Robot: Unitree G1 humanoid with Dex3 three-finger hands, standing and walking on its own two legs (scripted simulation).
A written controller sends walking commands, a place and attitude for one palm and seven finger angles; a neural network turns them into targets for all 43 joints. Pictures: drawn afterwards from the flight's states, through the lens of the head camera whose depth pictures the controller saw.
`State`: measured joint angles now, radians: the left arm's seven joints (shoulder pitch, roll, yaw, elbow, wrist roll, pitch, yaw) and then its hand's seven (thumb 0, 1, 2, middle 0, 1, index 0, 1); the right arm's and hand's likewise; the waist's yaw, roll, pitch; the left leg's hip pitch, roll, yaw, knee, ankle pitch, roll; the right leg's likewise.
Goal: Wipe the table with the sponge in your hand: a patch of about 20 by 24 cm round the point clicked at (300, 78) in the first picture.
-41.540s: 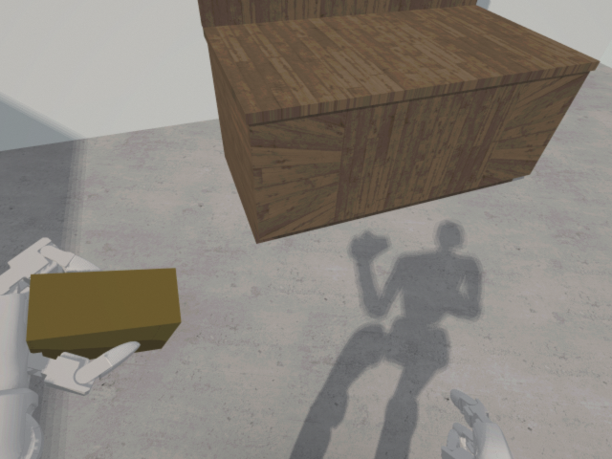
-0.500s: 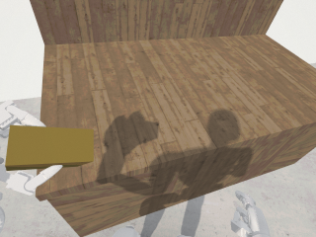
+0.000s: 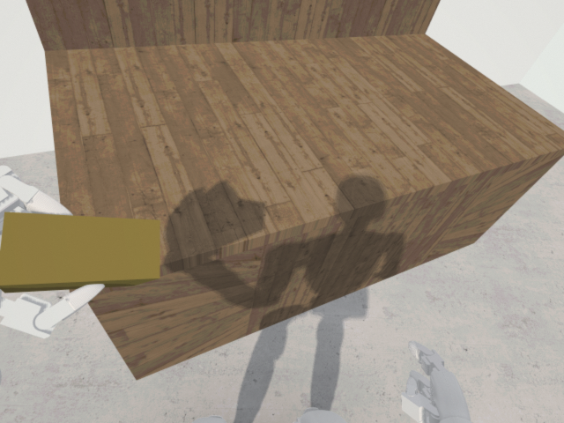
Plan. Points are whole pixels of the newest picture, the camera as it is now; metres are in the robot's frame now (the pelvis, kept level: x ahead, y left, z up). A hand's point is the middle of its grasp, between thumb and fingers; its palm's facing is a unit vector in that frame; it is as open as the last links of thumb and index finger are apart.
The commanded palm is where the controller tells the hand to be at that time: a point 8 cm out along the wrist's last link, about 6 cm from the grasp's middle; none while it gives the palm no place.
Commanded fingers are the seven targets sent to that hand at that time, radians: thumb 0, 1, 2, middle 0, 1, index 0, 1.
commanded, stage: stop stepping back and stand still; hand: left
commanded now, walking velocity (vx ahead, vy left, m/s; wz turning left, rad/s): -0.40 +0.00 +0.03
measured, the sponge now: (104, 256) +0.24 +0.21 +0.16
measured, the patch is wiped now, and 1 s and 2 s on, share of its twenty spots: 1.00 1.00 1.00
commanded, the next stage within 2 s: none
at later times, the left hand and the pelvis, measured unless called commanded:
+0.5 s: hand out of the picture +0.03 +0.25 +0.17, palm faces +0.43 -0.87 -0.25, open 9.8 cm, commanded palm -0.03 +0.29 +0.20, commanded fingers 0.00 0.10 1.30 -1.20 -1.60 -1.20 -1.60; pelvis -0.17 +0.00 -0.02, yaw +3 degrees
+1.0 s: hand out of the picture -0.11 +0.22 +0.18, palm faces +0.41 -0.85 -0.33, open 9.8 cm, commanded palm -0.16 +0.27 +0.20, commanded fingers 0.00 0.10 1.30 -1.20 -1.60 -1.20 -1.60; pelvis -0.30 -0.02 -0.03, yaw +3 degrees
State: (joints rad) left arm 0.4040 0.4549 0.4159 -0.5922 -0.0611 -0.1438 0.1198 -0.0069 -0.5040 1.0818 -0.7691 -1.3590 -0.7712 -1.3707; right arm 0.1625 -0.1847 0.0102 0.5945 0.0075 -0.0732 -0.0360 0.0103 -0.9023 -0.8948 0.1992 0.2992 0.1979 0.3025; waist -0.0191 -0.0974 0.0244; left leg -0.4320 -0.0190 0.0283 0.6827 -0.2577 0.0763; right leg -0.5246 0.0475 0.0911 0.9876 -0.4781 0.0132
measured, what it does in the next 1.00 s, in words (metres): walks backwards: right foot, then left foot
